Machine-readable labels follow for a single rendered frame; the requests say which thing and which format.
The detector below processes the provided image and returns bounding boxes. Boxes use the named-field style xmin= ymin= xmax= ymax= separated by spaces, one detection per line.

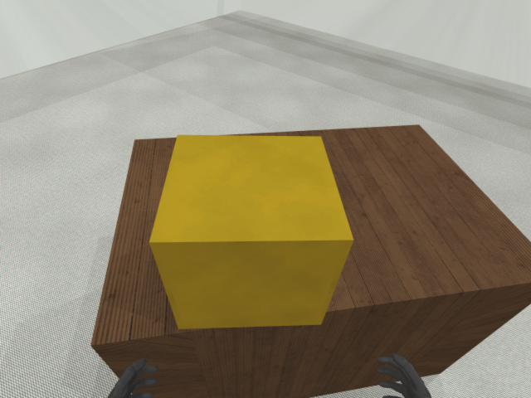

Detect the right robot hand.
xmin=377 ymin=353 xmax=431 ymax=398

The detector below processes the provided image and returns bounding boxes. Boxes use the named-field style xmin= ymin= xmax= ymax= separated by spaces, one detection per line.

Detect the pedestal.
xmin=90 ymin=124 xmax=531 ymax=398

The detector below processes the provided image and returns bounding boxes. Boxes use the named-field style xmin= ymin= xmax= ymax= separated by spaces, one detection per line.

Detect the carton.
xmin=149 ymin=135 xmax=353 ymax=329

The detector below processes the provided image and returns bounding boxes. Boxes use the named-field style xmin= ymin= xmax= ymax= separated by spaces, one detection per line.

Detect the left robot hand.
xmin=107 ymin=358 xmax=158 ymax=398

